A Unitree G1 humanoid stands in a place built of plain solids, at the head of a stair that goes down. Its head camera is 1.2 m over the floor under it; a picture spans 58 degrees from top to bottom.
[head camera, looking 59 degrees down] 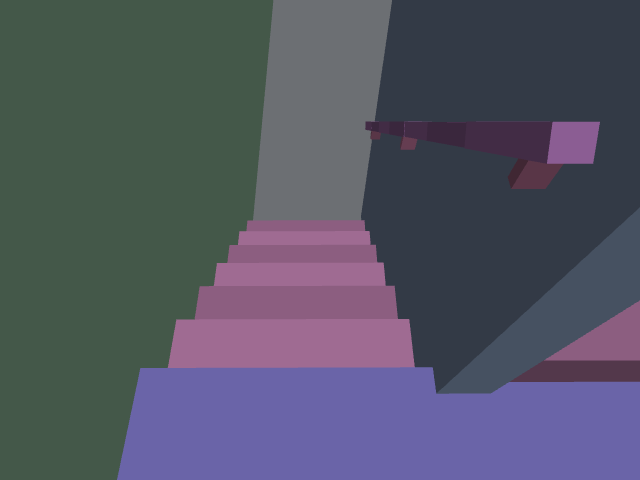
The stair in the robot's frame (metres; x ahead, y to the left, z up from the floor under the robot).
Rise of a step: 0.21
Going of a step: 0.22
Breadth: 0.80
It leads straight ahead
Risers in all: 7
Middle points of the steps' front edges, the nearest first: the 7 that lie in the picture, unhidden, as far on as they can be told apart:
0.31 0.09 0.00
0.53 0.09 -0.21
0.75 0.09 -0.42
0.98 0.09 -0.63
1.20 0.09 -0.84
1.42 0.10 -1.06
1.64 0.10 -1.27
